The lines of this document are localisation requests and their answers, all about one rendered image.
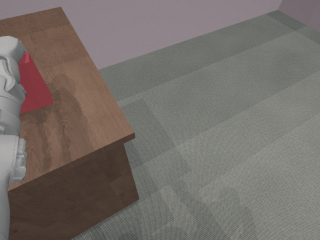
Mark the left robot forearm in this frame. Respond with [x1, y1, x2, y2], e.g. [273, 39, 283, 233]
[0, 53, 26, 138]

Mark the robot left upper arm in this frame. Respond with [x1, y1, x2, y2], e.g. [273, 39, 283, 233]
[0, 134, 27, 240]

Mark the left robot hand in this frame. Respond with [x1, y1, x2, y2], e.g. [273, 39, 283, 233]
[0, 36, 27, 96]

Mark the table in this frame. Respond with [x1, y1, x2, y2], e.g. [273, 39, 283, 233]
[0, 7, 140, 240]

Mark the sponge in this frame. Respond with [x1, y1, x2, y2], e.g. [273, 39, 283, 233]
[18, 52, 53, 114]

